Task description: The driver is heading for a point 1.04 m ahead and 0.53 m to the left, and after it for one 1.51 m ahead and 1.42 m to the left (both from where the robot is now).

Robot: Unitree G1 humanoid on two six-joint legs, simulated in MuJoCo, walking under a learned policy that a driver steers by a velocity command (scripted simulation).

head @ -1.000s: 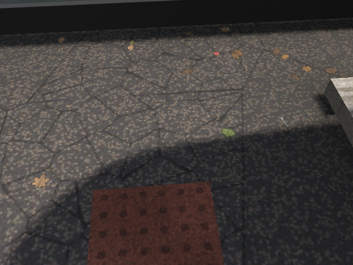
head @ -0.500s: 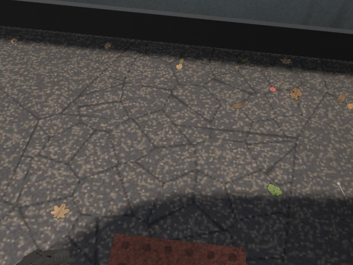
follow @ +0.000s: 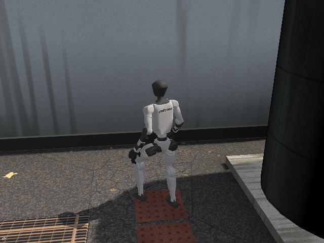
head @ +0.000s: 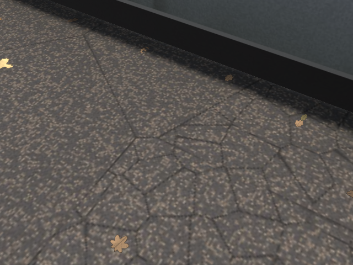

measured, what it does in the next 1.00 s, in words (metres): walks ahead, turning left: left foot, then right foot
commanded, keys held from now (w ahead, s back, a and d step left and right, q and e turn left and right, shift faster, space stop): w+q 1.00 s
